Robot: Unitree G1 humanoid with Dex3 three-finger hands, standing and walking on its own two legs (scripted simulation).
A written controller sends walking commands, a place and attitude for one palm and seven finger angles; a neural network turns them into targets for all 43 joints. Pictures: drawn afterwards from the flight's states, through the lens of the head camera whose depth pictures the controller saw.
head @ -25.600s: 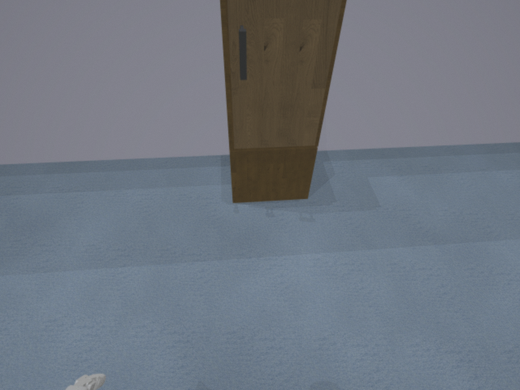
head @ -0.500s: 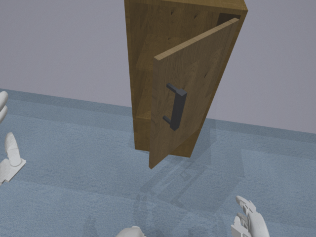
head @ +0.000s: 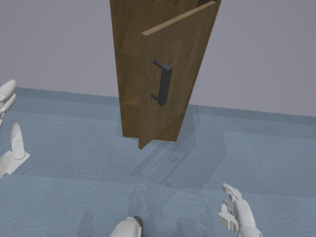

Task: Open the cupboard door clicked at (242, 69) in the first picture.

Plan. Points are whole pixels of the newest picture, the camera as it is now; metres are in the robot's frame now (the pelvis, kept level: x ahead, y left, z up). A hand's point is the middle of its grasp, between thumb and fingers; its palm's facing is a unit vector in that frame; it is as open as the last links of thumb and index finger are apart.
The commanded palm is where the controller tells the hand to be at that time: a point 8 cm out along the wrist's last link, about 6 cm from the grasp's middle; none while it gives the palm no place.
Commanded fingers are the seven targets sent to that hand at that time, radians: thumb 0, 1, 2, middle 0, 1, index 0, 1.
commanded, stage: stop stepping back and stand still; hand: left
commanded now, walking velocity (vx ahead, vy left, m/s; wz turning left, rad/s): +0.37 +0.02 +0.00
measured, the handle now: (159, 84) +0.56 +0.07 +0.05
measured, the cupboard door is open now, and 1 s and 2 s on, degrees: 52 52 52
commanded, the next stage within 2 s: let the arm hang, fingers relaxed in 1.16 s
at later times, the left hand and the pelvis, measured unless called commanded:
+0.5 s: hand out of the picture +0.11 +0.28 +0.19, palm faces +0.54 -0.76 -0.37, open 7.4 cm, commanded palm +0.05 +0.31 +0.19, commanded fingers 0.00 0.90 0.90 -0.20 -0.30 -0.20 -0.30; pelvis -0.07 +0.00 +0.01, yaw +4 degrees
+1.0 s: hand out of the picture +0.10 +0.28 +0.18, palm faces +0.53 -0.70 -0.47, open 7.4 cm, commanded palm +0.04 +0.31 +0.19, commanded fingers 0.00 0.90 0.90 -0.20 -0.30 -0.20 -0.30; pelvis -0.07 +0.00 +0.01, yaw +6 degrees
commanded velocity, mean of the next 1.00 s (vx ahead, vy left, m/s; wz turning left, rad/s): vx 0.12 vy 0.00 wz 0.00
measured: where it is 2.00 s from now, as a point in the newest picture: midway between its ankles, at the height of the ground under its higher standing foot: outside the picture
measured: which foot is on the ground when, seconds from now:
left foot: down 0.00-0.24, up 0.26-0.48, down 0.50-1.00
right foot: down 0.00-0.06, up 0.08-0.22, down 0.24-1.00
